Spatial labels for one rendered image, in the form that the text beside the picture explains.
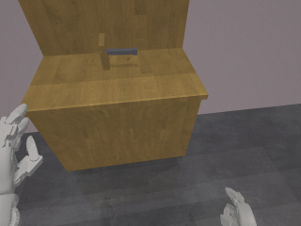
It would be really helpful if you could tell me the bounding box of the tap lever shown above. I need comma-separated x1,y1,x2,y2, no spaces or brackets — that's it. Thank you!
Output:
103,47,137,56

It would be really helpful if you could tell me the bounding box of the counter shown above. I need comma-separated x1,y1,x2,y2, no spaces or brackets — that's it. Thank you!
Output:
18,0,209,171

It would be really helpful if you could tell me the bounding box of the robot left forearm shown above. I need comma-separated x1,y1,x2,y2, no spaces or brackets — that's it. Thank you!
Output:
0,192,22,226

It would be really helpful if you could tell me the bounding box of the robot left hand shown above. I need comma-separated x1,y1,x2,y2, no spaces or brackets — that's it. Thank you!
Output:
0,103,43,194

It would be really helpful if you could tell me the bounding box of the robot right hand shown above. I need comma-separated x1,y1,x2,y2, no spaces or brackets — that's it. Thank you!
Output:
220,187,257,226

